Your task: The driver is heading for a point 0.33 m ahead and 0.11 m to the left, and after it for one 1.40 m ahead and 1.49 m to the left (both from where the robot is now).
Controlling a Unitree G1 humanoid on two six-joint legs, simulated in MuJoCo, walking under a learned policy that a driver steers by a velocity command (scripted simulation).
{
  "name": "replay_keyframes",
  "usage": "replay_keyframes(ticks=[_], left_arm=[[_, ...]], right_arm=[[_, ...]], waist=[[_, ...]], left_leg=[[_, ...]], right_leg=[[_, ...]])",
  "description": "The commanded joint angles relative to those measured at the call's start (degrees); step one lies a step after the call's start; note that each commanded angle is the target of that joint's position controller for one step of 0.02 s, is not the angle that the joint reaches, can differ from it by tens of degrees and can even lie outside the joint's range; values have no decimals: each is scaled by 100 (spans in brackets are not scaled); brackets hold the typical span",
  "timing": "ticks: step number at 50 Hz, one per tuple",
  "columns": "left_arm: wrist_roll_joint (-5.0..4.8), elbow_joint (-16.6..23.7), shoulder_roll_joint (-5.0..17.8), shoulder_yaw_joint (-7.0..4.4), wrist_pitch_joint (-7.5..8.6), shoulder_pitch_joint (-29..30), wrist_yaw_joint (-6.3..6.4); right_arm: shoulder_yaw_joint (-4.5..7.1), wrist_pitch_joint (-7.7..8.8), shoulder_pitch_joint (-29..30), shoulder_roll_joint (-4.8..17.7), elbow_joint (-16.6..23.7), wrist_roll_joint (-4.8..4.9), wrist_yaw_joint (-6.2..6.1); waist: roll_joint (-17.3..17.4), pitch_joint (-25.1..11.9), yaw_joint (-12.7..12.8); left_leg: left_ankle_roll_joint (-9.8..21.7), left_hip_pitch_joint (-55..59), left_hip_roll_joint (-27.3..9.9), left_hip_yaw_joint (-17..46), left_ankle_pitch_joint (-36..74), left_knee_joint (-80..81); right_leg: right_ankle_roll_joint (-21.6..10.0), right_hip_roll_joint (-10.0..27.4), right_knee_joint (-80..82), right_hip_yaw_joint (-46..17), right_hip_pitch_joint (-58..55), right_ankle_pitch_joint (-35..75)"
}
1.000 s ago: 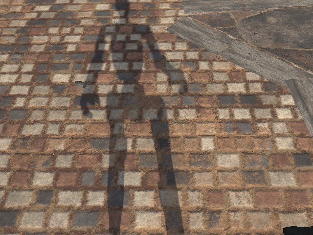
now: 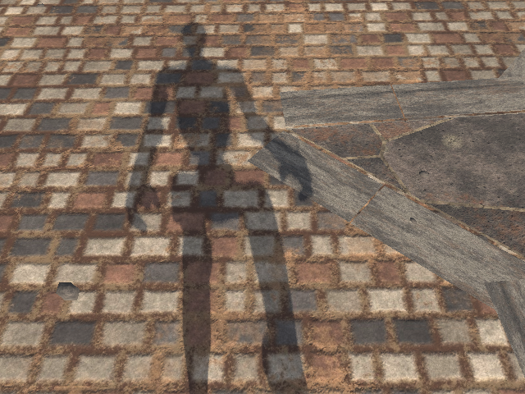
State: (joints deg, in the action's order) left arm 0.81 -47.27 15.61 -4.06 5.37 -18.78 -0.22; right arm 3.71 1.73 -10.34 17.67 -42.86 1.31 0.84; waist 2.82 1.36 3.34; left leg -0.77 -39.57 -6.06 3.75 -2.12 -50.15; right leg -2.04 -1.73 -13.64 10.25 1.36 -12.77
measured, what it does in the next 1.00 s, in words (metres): walks ahead, turning left: left foot, then right foot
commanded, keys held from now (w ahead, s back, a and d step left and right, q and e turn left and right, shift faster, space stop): w+q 0.18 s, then q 0.82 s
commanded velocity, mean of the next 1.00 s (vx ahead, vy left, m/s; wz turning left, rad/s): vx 0.21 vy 0.00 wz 0.57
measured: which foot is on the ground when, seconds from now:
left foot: up 0.00-0.18, down 0.20-0.68, up 0.70-1.00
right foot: down 0.00-0.22, up 0.24-0.64, down 0.66-1.00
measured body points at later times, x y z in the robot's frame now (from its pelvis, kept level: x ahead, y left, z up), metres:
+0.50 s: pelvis +0.23 +0.06 +0.00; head +0.28 +0.09 +0.44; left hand +0.34 +0.38 -0.11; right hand +0.43 -0.19 -0.10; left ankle +0.24 +0.14 -0.74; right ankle +0.39 -0.09 -0.68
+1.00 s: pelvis +0.31 +0.05 -0.01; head +0.35 +0.08 +0.44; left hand +0.27 +0.37 -0.11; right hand +0.61 -0.08 -0.10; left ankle +0.24 +0.16 -0.71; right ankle +0.42 -0.03 -0.74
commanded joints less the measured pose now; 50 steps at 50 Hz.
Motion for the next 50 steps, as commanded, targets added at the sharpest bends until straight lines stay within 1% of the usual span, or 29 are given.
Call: replay_keyframes(ticks=[1, 5, 7, 8, 9, 10, 11, 12, 13, 14, 15, 16, 18, 20, 24, 28, 30, 32, 33, 34, 35, 36, 37, 38, 39, 41, 43, 46, 50], left_arm=[[-48, 358, 916, -208, 68, 370, 69], [-168, 154, 1080, -276, -96, 74, 78], [-204, 145, 1230, -316, -183, 126, 104], [-225, 158, 1317, -338, -230, 166, 128], [-243, 179, 1352, -341, -281, 241, 147], [-238, 232, 1251, -287, -286, 285, 176], [18, 515, 610, -88, -200, -148, 146], [15, 627, 510, 34, -4, -162, 73], [-207, 717, 1001, -95, 86, 508, 23], [-256, 824, 916, -58, 121, 725, 39], [-137, 734, 882, -69, 100, 706, 105], [-51, 714, 957, -115, 32, 654, 149], [-17, 695, 867, -114, -141, 482, 167], [7, 691, 695, -60, -227, 456, 201], [-4, 820, 589, 9, -289, 978, 190], [-67, 965, 662, 4, -306, 1482, 112], [-68, 1000, 752, -40, -271, 1497, 80], [-70, 956, 802, -96, -199, 1245, 61], [-25, 930, 905, -135, -154, 1074, 78], [69, 983, 1273, -202, -161, 945, 130], [224, 869, 1456, -250, -253, 861, 127], [108, 964, 1138, -196, -272, 898, 122], [74, 1043, 828, -112, -288, 1034, 140], [46, 1082, 724, -81, -332, 1228, 152], [-14, 1096, 691, -65, -375, 1370, 176], [29, 1059, 759, -76, -454, 1399, 226], [51, 1013, 816, -112, -505, 1278, 266], [15, 985, 991, -192, -548, 1290, 256], [-75, 923, 1150, -257, -582, 1332, 185]], right_arm=[[-52, 63, 457, 44, 493, -15, 122], [-45, 50, 970, 117, 831, -6, 246], [28, 26, 866, 257, 926, -14, 282], [104, 3, 570, 387, 900, -16, 279], [237, -15, -104, 600, 756, -1, 253], [438, -45, -1034, 962, 522, -16, 163], [598, -74, -1300, 1691, 488, -54, 36], [521, 0, -1133, 1681, 774, -103, 60], [383, 63, -997, 1241, 808, -133, 113], [335, 112, -754, 1043, 777, -98, 113], [297, 110, -432, 866, 783, -22, 92], [259, 90, -179, 740, 851, -36, 52], [262, 65, 48, 771, 933, -151, 11], [304, 52, 31, 898, 879, -149, -54], [315, -133, -35, 932, 806, -39, -220], [312, -286, -95, 930, 795, -54, -278], [296, -321, -53, 884, 821, -47, -275], [264, -335, 176, 809, 898, -14, -288], [221, -330, 180, 672, 938, -19, -293], [121, -316, -141, 322, 974, -125, -289], [134, -309, -612, 374, 1078, -68, -295], [261, -299, -837, 900, 913, -114, -287], [363, -355, -604, 1145, 815, -38, -285], [383, -444, -516, 1079, 742, -11, -312], [374, -513, -413, 1003, 788, -20, -323], [282, -562, -285, 659, 879, 19, -281], [230, -543, -87, 509, 1001, 23, -263], [179, -518, 88, 441, 1121, -21, -196], [216, -551, 23, 552, 1148, -23, -86]], waist=[[-454, 344, -23], [-464, 472, 91], [-633, 241, -90], [-749, -17, -295], [-736, -397, -700], [-533, -844, -1189], [907, -1405, -846], [1004, -2430, -725], [223, -2124, -1004], [61, -1410, -821], [-326, -909, -578], [-222, -706, -388], [-75, -670, -152], [-22, -737, -97], [213, -912, -260], [386, -824, -437], [494, -760, -417], [619, -680, -194], [513, -706, -122], [-472, -1072, -305], [-1971, -1076, -619], [-1640, -1116, -524], [-1166, -920, -427], [-877, -771, -465], [-888, -612, -452], [-1070, -447, -420], [-1244, -548, -282], [-1279, -769, -189], [-1359, -761, -201]], left_leg=[[81, 140, -58, -195, 561, 762], [335, -44, 52, -470, 26, 1316], [543, 423, 352, -784, -539, 1393], [669, 910, 579, -961, -845, 1363], [837, 1812, 844, -1079, -877, 1532], [1056, 3306, 970, -868, -377, 1925], [1849, 5471, -509, 1547, 604, 1876], [2757, 6239, -1539, 4171, 874, 2755], [2397, 5953, -1350, 3335, 1578, 2865], [2159, 5173, -1094, 2431, 2125, 2783], [1892, 4361, -782, 1810, 2319, 2801], [1776, 3680, -632, 1495, 2453, 2923], [1768, 2889, -440, 1244, 2937, 3105], [1744, 2613, -294, 986, 3318, 3084], [1437, 2566, -45, 944, 2590, 2871], [1283, 2641, -68, 1473, 1457, 2667], [1221, 2787, -80, 1868, 1127, 2443], [1012, 2840, 79, 2135, 763, 2120], [783, 2629, 322, 2065, 284, 1781], [464, 2085, 827, 1421, -1451, 627], [125, 818, 1552, 664, -3950, -382], [-119, 533, 1118, 656, -3782, -1502], [-222, 467, 962, 583, -3326, -1966], [-325, 477, 855, 471, -2982, -2109], [-394, 444, 754, 416, -2710, -2126], [-458, 698, 715, 53, -2345, -1736], [-492, 741, 638, -121, -2279, -1189], [-430, 1202, 434, -255, -2174, -323], [-227, 1820, 431, -526, -1949, 663]], right_leg=[[-771, 1630, 713, -354, 283, 1656], [-637, 1850, 344, -111, -549, 2192], [-508, 1863, -273, 67, -786, 3847], [-440, 1835, -842, 145, -827, 4820], [-329, 1711, -1813, 269, -641, 5321], [-70, 1441, -3236, 366, 163, 4802], [365, 698, -5456, 298, 2571, 618], [539, -205, -6794, -1012, 3688, -2517], [434, 162, -6917, -1585, 4056, -2192], [356, 373, -6524, -1499, 4128, -1760], [386, 596, -6047, -1444, 3978, -1433], [419, 723, -5711, -1443, 3609, -1185], [544, 667, -5389, -1393, 3053, -936], [683, 528, -4831, -1327, 2945, -655], [815, 288, -3596, -1381, 2786, 263], [786, 82, -2688, -1532, 2573, 392], [701, -6, -2253, -1617, 2420, 143], [520, 5, -1334, -1585, 1925, 557], [340, 318, -798, -1698, 1337, 1397], [-115, 1557, -803, -2693, 424, 2849], [-1230, 2564, -699, -4254, -157, 3834], [-1529, 2725, -659, -4479, -116, 3334], [-1326, 2360, -759, -3671, 119, 2933], [-1087, 1984, -753, -3076, 347, 2448], [-1000, 1843, -675, -2774, 545, 2073], [-937, 1496, -463, -2111, 872, 1885], [-1044, 1552, -427, -1878, 606, 2036], [-1123, 1763, -449, -1635, 492, 2162], [-1050, 1927, -517, -1410, 595, 1864]])
Keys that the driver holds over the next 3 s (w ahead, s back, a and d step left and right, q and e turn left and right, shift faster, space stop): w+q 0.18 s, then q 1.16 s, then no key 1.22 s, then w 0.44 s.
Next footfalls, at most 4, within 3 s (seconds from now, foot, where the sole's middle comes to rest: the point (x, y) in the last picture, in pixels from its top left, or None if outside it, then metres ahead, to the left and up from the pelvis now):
0.20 left None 0.27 0.15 -0.78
0.66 right None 0.46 -0.01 -0.78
1.08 left None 0.27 0.18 -0.78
1.56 right None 0.44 0.03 -0.78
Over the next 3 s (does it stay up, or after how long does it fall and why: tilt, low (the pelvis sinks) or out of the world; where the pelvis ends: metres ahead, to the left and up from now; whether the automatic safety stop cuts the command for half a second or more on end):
stays up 0.38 0.14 0.00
